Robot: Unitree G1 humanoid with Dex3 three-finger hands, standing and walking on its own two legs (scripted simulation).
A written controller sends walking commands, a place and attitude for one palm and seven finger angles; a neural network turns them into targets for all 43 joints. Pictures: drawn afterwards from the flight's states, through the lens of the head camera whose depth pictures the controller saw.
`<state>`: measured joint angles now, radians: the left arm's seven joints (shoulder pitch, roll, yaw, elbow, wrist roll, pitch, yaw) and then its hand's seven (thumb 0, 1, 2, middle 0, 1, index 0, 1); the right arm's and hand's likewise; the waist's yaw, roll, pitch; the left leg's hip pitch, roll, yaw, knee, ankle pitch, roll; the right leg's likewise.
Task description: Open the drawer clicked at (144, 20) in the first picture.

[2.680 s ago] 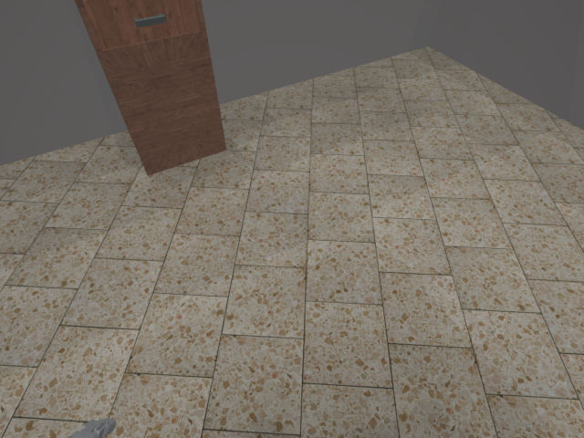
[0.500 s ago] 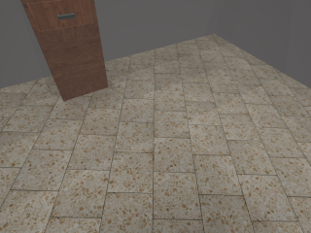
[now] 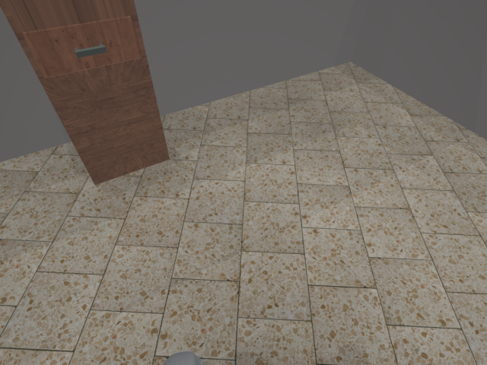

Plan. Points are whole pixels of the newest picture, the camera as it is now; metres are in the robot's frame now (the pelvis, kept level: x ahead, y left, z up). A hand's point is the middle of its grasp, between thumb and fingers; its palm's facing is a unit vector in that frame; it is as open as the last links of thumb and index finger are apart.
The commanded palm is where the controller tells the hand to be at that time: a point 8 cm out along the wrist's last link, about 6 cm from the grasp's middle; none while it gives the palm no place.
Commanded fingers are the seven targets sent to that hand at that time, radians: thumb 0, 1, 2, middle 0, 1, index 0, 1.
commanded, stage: walk to a spot facing it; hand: left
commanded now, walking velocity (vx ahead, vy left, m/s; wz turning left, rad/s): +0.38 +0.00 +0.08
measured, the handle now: (90, 49) +1.22 +0.64 -0.05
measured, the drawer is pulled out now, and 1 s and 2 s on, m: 0.00 0.00 0.00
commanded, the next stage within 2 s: turn to face it in 1.06 s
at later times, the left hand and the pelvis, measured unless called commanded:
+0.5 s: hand (136, 331) +0.22 +0.22 -0.17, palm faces +0.07 -0.99 -0.15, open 7.4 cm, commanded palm none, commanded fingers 0.00 0.90 0.90 -0.20 -0.30 -0.20 -0.30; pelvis +0.22 +0.05 +0.01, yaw +0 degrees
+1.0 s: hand (178, 230) +0.46 +0.18 -0.17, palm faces +0.09 -0.98 -0.20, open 7.2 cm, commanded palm none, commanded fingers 0.00 0.90 0.90 -0.20 -0.30 -0.20 -0.30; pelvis +0.45 +0.00 +0.01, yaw +3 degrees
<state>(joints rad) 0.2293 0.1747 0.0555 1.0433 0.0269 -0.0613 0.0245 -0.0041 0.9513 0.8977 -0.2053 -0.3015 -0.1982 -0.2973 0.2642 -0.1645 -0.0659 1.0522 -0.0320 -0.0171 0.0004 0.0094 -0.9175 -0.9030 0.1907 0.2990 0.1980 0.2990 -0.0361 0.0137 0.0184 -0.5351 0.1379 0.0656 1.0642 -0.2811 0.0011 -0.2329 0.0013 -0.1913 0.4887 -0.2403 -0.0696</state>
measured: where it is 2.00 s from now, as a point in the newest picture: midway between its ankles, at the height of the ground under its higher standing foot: (234, 277)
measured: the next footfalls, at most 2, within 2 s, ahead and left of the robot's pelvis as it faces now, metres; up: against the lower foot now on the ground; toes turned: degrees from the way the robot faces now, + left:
left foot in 0.22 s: +0.22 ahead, +0.14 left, +0.00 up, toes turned +12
right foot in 0.70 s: +0.46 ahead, -0.12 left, +0.00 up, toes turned -10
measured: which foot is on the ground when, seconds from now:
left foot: up 0.00-0.20, down 0.22-0.70, up 0.72-1.00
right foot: down 0.00-0.22, up 0.24-0.68, down 0.70-1.00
